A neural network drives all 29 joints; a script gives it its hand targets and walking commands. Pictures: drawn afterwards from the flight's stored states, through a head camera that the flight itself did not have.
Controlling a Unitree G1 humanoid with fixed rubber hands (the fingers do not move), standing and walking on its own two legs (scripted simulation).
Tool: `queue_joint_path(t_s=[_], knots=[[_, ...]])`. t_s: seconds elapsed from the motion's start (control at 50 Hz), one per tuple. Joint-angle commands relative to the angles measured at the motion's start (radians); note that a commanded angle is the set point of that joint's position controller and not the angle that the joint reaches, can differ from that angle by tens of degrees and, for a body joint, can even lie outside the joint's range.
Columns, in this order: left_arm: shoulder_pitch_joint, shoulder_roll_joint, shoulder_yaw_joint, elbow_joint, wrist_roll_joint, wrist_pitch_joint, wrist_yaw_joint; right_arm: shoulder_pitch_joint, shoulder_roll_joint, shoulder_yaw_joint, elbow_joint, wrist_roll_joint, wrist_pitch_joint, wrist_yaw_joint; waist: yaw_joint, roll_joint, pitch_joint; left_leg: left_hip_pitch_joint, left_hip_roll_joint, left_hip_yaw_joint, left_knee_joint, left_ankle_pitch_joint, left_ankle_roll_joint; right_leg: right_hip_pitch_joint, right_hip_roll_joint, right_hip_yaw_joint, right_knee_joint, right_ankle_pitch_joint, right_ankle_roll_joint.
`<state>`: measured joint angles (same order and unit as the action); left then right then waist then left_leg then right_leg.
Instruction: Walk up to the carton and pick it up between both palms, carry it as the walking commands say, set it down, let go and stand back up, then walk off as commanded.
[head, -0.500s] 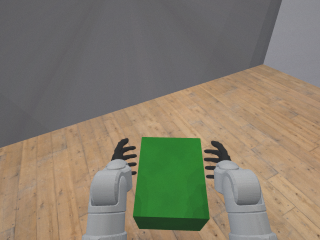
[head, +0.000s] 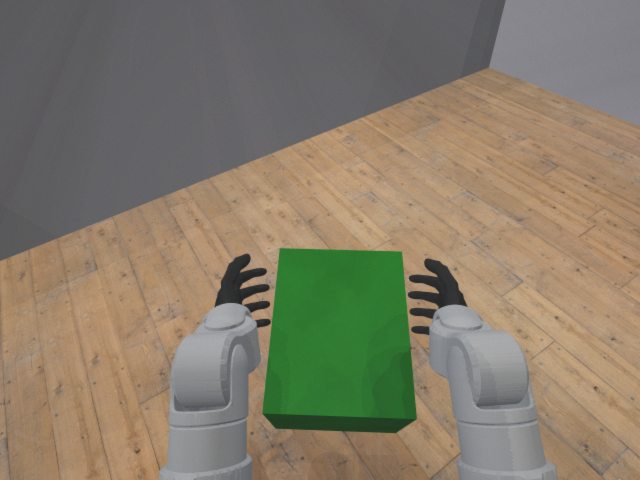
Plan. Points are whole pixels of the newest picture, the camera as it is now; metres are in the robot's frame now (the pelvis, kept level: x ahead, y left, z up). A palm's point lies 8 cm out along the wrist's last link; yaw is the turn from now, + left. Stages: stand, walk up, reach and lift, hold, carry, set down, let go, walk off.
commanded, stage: carry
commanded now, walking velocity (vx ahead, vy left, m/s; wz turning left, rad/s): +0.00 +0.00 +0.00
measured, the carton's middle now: (338, 341) +0.33 +0.01 -0.01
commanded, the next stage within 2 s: none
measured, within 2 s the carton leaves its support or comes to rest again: neither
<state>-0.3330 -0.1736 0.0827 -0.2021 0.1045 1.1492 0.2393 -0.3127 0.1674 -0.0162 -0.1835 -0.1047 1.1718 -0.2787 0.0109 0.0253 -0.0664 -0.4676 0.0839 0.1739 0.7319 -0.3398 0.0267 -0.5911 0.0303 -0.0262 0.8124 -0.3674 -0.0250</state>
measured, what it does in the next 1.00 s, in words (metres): steps on the spot: right foot, then left foot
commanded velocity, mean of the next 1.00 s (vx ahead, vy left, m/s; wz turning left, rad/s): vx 0.00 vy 0.00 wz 0.00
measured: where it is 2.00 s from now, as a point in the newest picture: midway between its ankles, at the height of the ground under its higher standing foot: outside the picture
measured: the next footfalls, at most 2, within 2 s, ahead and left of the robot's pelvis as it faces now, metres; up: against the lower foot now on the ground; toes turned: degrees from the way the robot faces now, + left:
right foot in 0.08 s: +0.07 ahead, -0.11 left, +0.00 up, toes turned -5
left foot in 0.36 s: -0.03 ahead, +0.11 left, +0.00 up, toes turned +0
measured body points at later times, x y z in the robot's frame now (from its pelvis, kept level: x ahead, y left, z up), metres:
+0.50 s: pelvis -0.05 +0.00 +0.02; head -0.08 +0.00 +0.47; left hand +0.25 +0.12 +0.12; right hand +0.23 -0.13 +0.11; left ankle -0.07 +0.11 -0.71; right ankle +0.03 -0.11 -0.71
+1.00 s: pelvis -0.04 +0.01 +0.02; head -0.06 +0.00 +0.47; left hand +0.28 +0.12 +0.12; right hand +0.26 -0.13 +0.10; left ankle -0.07 +0.11 -0.71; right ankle +0.03 -0.11 -0.71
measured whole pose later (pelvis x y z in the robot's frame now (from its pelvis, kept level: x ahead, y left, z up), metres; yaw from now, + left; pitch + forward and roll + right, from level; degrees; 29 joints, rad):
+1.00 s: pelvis -0.04 +0.01 +0.02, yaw -3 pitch +4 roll +0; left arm -0.33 -0.17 0.08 -0.11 0.13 1.14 0.22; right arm -0.28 0.16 -0.03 -0.11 -0.10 1.17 -0.26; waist 0.01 0.03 -0.14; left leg -0.29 0.01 0.06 0.56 -0.35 0.02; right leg -0.44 0.00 -0.03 0.51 -0.15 -0.01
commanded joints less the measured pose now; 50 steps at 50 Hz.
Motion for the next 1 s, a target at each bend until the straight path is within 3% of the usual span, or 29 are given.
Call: queue_joint_path(t_s=[0.0,0.02,0.04,0.06,0.08,0.1,0.14,0.18,0.24,0.28,0.3,0.32,0.34,0.36,0.38,0.4,0.46,0.56,0.6,0.64,0.7,0.74,0.8,0.82,0.86,0.9,0.92,0.96,0.98], knots=[[-0.236,-1.045,-0.473,-0.036,-0.336,0.0,-0.202,-0.307,1.022,0.436,-0.148,0.272,-0.053,0.195,0.003,0.108,-0.327,0.194,0.276,-0.176,-0.133,0.575,0.066,0.149,-0.046,-0.011,-0.068,0.01,0.009],[-0.251,-1.038,-0.469,-0.04,-0.338,-0.003,-0.202,-0.315,1.012,0.432,-0.15,0.262,-0.056,0.191,0.007,0.042,-0.307,0.176,0.226,-0.12,-0.032,0.511,0.017,0.203,-0.066,0.046,-0.246,0.14,0.013],[-0.231,-1.026,-0.453,-0.035,-0.331,0.0,-0.201,-0.296,1.007,0.441,-0.151,0.264,-0.051,0.188,-0.003,-0.077,-0.318,0.095,0.166,-0.074,0.054,0.294,-0.037,0.315,-0.126,0.116,-0.324,0.378,-0.007],[-0.19,-0.99,-0.444,-0.012,-0.313,0.002,-0.201,-0.275,0.997,0.438,-0.145,0.26,-0.049,0.185,-0.013,-0.27,-0.331,-0.076,0.079,-0.064,0.167,-0.037,-0.087,0.458,-0.329,0.363,-0.356,0.748,-0.061],[-0.128,-0.982,-0.432,0.051,-0.299,0.01,-0.204,-0.273,0.982,0.446,-0.125,0.272,-0.036,0.185,-0.002,-0.349,-0.338,-0.14,-0.003,-0.082,0.218,-0.283,-0.092,0.473,-0.389,0.468,-0.364,0.806,-0.131],[-0.12,-1.008,-0.426,0.052,-0.304,0.009,-0.208,-0.301,0.991,0.455,-0.143,0.29,-0.035,0.193,-0.001,-0.288,-0.32,-0.101,-0.002,-0.13,0.28,-0.276,-0.089,0.379,-0.365,0.428,-0.389,0.689,-0.145],[-0.186,-1.04,-0.452,-0.041,-0.299,-0.012,-0.201,-0.367,1.043,0.492,-0.182,0.344,-0.05,0.211,-0.003,-0.123,-0.334,-0.072,-0.027,-0.15,0.265,-0.185,-0.073,0.348,-0.316,0.322,-0.41,0.452,-0.123],[-0.207,-1.036,-0.452,-0.103,-0.295,-0.022,-0.19,-0.352,1.058,0.49,-0.19,0.36,-0.052,0.215,-0.003,-0.121,-0.333,-0.047,-0.05,-0.136,0.188,-0.145,-0.08,0.35,-0.284,0.288,-0.415,0.394,-0.119],[-0.128,-0.992,-0.424,-0.064,-0.258,-0.016,-0.17,-0.339,1.006,0.493,-0.189,0.354,-0.046,0.203,0.001,-0.154,-0.367,0.018,-0.073,-0.124,0.017,-0.132,-0.085,0.414,-0.266,0.254,-0.412,0.421,-0.104],[-0.107,-0.971,-0.418,-0.068,-0.256,-0.007,-0.163,-0.258,1.004,0.477,-0.148,0.344,-0.03,0.199,-0.012,-0.146,-0.384,0.117,-0.075,-0.089,-0.237,-0.013,-0.075,0.433,-0.233,0.218,-0.367,0.395,-0.081],[-0.102,-0.973,-0.424,-0.051,-0.259,-0.004,-0.167,-0.285,0.996,0.487,-0.172,0.338,-0.03,0.197,-0.01,-0.156,-0.387,0.189,-0.054,-0.1,-0.281,0.023,-0.071,0.406,-0.21,0.21,-0.353,0.38,-0.061],[-0.09,-0.951,-0.417,-0.012,-0.251,0.011,-0.166,-0.256,0.97,0.455,-0.121,0.317,-0.019,0.194,-0.009,-0.087,-0.342,0.254,-0.016,-0.145,-0.302,0.025,-0.063,0.315,-0.197,0.202,-0.345,0.334,-0.036],[-0.055,-0.944,-0.41,0.015,-0.241,0.017,-0.166,-0.227,0.949,0.445,-0.102,0.301,-0.014,0.194,-0.003,0.009,-0.332,0.283,0.072,-0.259,-0.354,-0.001,-0.042,0.261,-0.16,0.168,-0.32,0.228,-0.012],[-0.134,-0.959,-0.437,-0.032,-0.256,0.015,-0.169,-0.239,0.964,0.435,-0.089,0.29,-0.016,0.198,-0.007,0.14,-0.284,0.217,0.187,-0.391,-0.39,0.068,0.007,0.194,-0.101,0.105,-0.256,0.148,0.015],[-0.176,-0.96,-0.442,-0.056,-0.261,0.016,-0.178,-0.294,0.976,0.456,-0.138,0.299,-0.02,0.201,-0.012,0.113,-0.218,0.129,0.207,-0.373,-0.41,0.028,0.045,0.2,-0.075,0.053,-0.236,0.089,0.025],[-0.249,-0.974,-0.459,-0.081,-0.282,0.017,-0.182,-0.307,0.997,0.444,-0.119,0.292,-0.015,0.202,-0.011,0.094,-0.179,0.077,0.191,-0.331,-0.426,-0.075,0.035,0.211,-0.066,0.052,-0.239,0.105,0.024],[-0.255,-0.975,-0.474,-0.055,-0.318,0.033,-0.187,-0.298,0.971,0.393,-0.104,0.275,-0.015,0.185,-0.004,0.084,-0.174,0.012,0.099,-0.237,-0.391,-0.137,-0.011,0.319,-0.095,0.061,-0.305,0.196,0.025],[-0.223,-0.982,-0.469,-0.029,-0.322,0.041,-0.192,-0.3,0.96,0.402,-0.141,0.263,-0.009,0.176,-0.013,-0.041,-0.19,0.107,0.022,-0.212,-0.283,-0.134,-0.02,0.224,-0.164,0.193,-0.466,-0.021,0.015],[-0.254,-0.975,-0.461,-0.048,-0.321,0.036,-0.191,-0.297,0.978,0.409,-0.109,0.267,-0.002,0.178,-0.016,-0.068,-0.185,0.132,0.019,-0.206,-0.271,-0.064,-0.016,0.234,-0.165,0.191,-0.471,0.018,0.009],[-0.203,-0.985,-0.447,-0.011,-0.313,0.04,-0.189,-0.297,0.978,0.408,-0.101,0.283,0.001,0.179,-0.014,-0.021,-0.194,0.116,0.025,-0.227,-0.311,-0.083,-0.009,0.256,-0.148,0.163,-0.446,0.039,0.011],[-0.228,-0.995,-0.428,-0.009,-0.29,0.025,-0.193,-0.355,0.994,0.425,-0.121,0.297,-0.011,0.191,-0.006,-0.061,-0.226,0.116,0.028,-0.219,-0.294,-0.041,-0.015,0.299,-0.153,0.165,-0.436,0.091,0.003],[-0.223,-1.008,-0.429,-0.021,-0.291,0.019,-0.19,-0.312,1.013,0.419,-0.089,0.298,-0.012,0.197,-0.006,-0.027,-0.227,0.11,0.017,-0.223,-0.292,-0.048,-0.014,0.308,-0.157,0.173,-0.433,0.082,-0.003],[-0.189,-1.02,-0.407,0.009,-0.278,0.015,-0.195,-0.33,1.016,0.443,-0.104,0.307,-0.013,0.202,-0.004,-0.079,-0.238,0.122,0.007,-0.206,-0.266,0.002,-0.017,0.325,-0.163,0.173,-0.433,0.103,-0.004],[-0.194,-1.02,-0.402,0.032,-0.274,0.008,-0.196,-0.327,1.002,0.418,-0.078,0.299,-0.023,0.206,-0.002,-0.024,-0.263,0.131,0.011,-0.217,-0.279,0.011,-0.016,0.331,-0.155,0.166,-0.403,0.135,-0.007],[-0.224,-1.019,-0.417,0.013,-0.275,-0.009,-0.2,-0.354,0.998,0.416,-0.086,0.304,-0.041,0.215,0.002,-0.005,-0.274,0.147,0.027,-0.228,-0.28,0.046,-0.011,0.334,-0.146,0.149,-0.372,0.213,-0.006],[-0.209,-1.004,-0.402,0.055,-0.265,-0.012,-0.205,-0.319,0.991,0.397,-0.033,0.286,-0.045,0.216,0.002,-0.043,-0.278,0.144,0.035,-0.224,-0.276,0.106,-0.012,0.362,-0.148,0.14,-0.357,0.277,-0.008],[-0.184,-1.01,-0.404,0.073,-0.259,-0.014,-0.205,-0.293,0.987,0.394,-0.018,0.28,-0.046,0.217,0.005,-0.025,-0.279,0.147,0.032,-0.232,-0.273,0.098,-0.011,0.361,-0.148,0.146,-0.353,0.271,-0.013],[-0.196,-1.055,-0.428,0.035,-0.278,-0.027,-0.213,-0.356,1.001,0.425,-0.097,0.304,-0.061,0.224,0.008,-0.006,-0.26,0.162,0.021,-0.214,-0.254,0.115,-0.014,0.331,-0.15,0.156,-0.354,0.282,-0.012],[-0.206,-1.011,-0.389,0.086,-0.251,-0.045,-0.215,-0.341,0.972,0.381,-0.012,0.277,-0.074,0.228,0.008,-0.01,-0.258,0.152,0.02,-0.216,-0.257,0.123,-0.015,0.335,-0.149,0.155,-0.354,0.273,-0.01]])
